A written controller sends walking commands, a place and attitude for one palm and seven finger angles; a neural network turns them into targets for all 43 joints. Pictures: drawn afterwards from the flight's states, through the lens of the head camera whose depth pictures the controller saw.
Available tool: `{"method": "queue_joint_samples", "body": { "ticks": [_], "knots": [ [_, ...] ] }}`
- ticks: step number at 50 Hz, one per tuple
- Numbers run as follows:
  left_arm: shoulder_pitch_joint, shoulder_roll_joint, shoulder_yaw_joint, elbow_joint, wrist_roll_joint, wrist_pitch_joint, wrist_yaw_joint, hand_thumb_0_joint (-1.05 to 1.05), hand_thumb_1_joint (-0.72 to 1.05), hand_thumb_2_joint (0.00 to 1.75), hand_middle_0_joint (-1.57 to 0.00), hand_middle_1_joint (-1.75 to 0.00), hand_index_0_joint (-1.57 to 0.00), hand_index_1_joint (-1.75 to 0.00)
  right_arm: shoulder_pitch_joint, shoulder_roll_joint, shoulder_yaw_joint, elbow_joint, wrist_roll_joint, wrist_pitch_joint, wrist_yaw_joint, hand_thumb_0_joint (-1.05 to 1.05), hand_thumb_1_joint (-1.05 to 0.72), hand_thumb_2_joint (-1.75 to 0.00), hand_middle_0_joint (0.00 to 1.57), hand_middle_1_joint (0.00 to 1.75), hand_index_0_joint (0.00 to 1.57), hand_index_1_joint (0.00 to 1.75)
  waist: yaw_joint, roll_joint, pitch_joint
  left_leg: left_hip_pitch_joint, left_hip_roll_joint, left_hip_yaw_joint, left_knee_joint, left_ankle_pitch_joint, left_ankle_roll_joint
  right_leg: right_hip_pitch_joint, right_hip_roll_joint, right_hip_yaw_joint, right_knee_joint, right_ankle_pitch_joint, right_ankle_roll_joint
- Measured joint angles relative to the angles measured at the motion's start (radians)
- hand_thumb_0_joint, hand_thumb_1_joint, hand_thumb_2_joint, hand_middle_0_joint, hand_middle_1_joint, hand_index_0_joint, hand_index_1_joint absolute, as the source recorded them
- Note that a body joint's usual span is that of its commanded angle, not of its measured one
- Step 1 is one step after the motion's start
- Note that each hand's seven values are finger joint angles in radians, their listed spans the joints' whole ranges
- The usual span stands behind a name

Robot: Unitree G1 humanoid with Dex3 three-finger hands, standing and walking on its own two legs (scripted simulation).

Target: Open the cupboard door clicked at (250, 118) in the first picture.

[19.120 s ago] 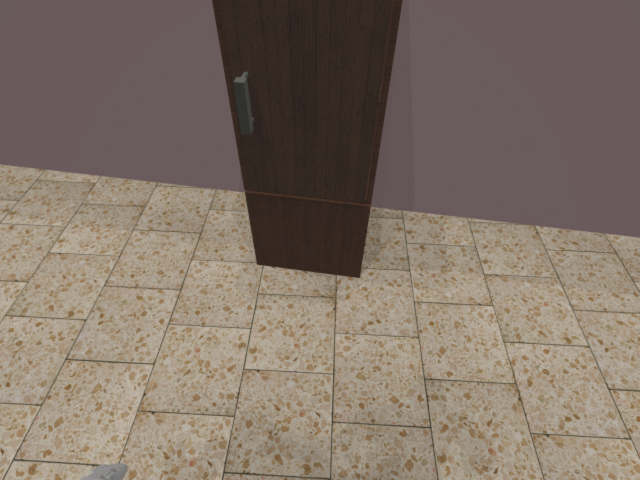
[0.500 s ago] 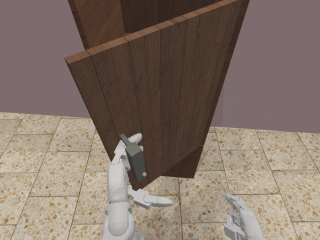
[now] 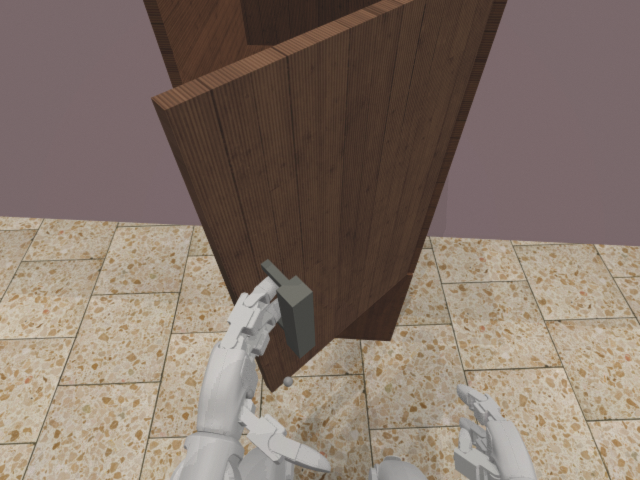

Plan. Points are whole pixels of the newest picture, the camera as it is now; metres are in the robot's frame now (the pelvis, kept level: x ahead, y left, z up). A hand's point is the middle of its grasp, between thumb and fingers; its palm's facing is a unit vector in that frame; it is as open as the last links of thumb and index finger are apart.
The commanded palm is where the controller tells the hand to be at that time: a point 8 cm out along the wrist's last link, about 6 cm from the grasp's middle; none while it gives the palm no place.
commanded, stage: slide the hand sideways off the handle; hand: left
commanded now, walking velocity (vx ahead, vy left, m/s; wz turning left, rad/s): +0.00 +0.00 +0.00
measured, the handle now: (286, 308) +0.31 +0.06 +0.06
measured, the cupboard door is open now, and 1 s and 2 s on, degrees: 46 45 45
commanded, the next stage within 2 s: draw the hand back to the body in 0.64 s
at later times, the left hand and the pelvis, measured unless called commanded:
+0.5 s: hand (250, 410) +0.19 +0.08 +0.07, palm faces -0.06 -1.00 -0.02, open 16.0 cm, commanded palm +0.16 +0.15 +0.06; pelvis +0.01 -0.01 -0.01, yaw +0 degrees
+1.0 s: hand (191, 414) +0.18 +0.13 +0.10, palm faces -0.03 -1.00 -0.05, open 16.3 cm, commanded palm +0.15 +0.19 +0.11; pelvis +0.00 -0.01 +0.01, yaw +1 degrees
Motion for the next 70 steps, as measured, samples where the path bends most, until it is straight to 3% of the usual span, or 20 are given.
{"method": "queue_joint_samples", "body": {
  "ticks": [24, 32, 38, 48, 63, 67, 70],
  "knots": [
    [0.201, 0.072, 0.131, -0.133, -0.089, -0.033, -0.141, -0.01, -0.50, 0.30, -0.19, -0.32, -0.21, -0.32, -0.009, -0.011, -0.024, -0.021, 0.013, -0.011, -0.027, 0.02, -0.91, -0.90, 0.20, 0.30, 0.20, 0.30, 0.017, -0.002, -0.014, -0.029, 0.011, -0.022, 0.031, -0.023, -0.022, -0.024, 0.013, -0.020, 0.031, -0.028, -0.020],
    [0.245, 0.088, 0.221, -0.138, -0.157, -0.056, -0.201, -0.01, -0.50, 0.30, -0.16, -0.30, -0.19, -0.31, -0.010, -0.013, -0.035, -0.001, 0.022, -0.019, -0.047, 0.02, -0.91, -0.90, 0.20, 0.30, 0.20, 0.30, 0.025, 0.003, -0.022, -0.047, 0.014, -0.034, 0.047, -0.027, -0.031, -0.039, 0.017, -0.031, 0.045, -0.034, -0.027],
    [0.247, 0.096, 0.229, -0.145, -0.187, -0.070, -0.255, -0.01, -0.50, 0.30, -0.15, -0.30, -0.16, -0.30, -0.015, -0.022, -0.040, 0.004, 0.025, -0.032, -0.060, 0.02, -0.91, -0.90, 0.20, 0.30, 0.20, 0.30, 0.029, 0.008, -0.025, -0.068, 0.013, -0.043, 0.068, -0.030, -0.030, -0.055, 0.016, -0.039, 0.060, -0.038, -0.028],
    [0.254, 0.139, 0.287, -0.229, -0.218, 0.016, -0.249, -0.01, -0.50, 0.30, -0.15, -0.30, -0.15, -0.30, -0.002, -0.005, -0.029, -0.004, 0.048, -0.010, -0.079, 0.02, -0.91, -0.90, 0.20, 0.30, 0.20, 0.30, 0.030, 0.018, -0.015, 0.022, 0.015, -0.039, 0.005, -0.010, -0.023, 0.038, 0.021, -0.034, -0.015, -0.008, -0.019],
    [0.267, 0.194, 0.386, -0.280, -0.281, 0.114, -0.299, -0.01, -0.47, 0.31, -0.15, -0.30, -0.16, -0.30, 0.024, -0.025, -0.008, 0.011, 0.065, -0.057, -0.092, 0.02, -0.91, -0.90, 0.20, 0.30, 0.20, 0.30, 0.028, 0.021, -0.009, 0.187, 0.011, -0.034, -0.133, 0.030, -0.008, 0.213, 0.022, -0.028, -0.179, 0.050, -0.002],
    [0.280, 0.241, 0.388, -0.341, -0.159, 0.220, -0.154, -0.01, -0.39, 0.35, -0.16, -0.30, -0.16, -0.30, 0.025, -0.022, -0.002, 0.028, 0.052, -0.048, -0.123, 0.02, -0.91, -0.90, 0.20, 0.30, 0.20, 0.30, 0.049, 0.018, -0.004, 0.261, 0.012, -0.019, -0.198, 0.049, -0.005, 0.282, 0.025, -0.014, -0.246, 0.076, 0.003],
    [0.297, 0.244, 0.385, -0.364, -0.110, 0.281, -0.072, -0.01, -0.31, 0.38, -0.16, -0.30, -0.16, -0.30, 0.022, -0.022, 0.006, 0.039, 0.045, -0.043, -0.136, 0.02, -0.91, -0.90, 0.20, 0.30, 0.20, 0.30, 0.051, 0.023, 0.011, 0.324, 0.007, -0.011, -0.260, 0.071, 0.001, 0.344, 0.022, -0.006, -0.310, 0.102, 0.009]
  ]
}}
